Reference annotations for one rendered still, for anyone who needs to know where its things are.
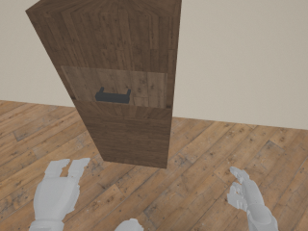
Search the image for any robot left thigh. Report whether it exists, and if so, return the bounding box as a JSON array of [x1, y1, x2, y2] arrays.
[[115, 220, 144, 231]]

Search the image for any robot right forearm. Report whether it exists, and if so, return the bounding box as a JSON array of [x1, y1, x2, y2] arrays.
[[246, 203, 278, 231]]

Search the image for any drawer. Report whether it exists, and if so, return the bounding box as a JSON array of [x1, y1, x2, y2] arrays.
[[61, 65, 167, 109]]

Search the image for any handle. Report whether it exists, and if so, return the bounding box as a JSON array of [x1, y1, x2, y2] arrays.
[[94, 87, 131, 104]]

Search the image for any cabinet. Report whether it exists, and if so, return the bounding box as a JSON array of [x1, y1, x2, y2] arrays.
[[25, 0, 182, 169]]

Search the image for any robot left hand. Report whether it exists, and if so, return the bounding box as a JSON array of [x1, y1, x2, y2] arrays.
[[33, 158, 90, 221]]

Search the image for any robot right hand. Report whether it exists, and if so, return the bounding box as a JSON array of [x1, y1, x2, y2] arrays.
[[227, 167, 265, 212]]

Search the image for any robot left forearm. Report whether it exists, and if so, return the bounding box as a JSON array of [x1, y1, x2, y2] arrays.
[[29, 218, 64, 231]]

